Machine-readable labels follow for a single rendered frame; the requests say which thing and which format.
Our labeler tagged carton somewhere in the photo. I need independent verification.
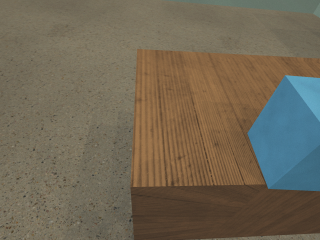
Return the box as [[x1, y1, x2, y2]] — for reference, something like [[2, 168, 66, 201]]
[[247, 75, 320, 191]]

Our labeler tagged pedestal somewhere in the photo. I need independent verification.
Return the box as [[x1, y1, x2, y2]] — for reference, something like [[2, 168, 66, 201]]
[[130, 49, 320, 240]]

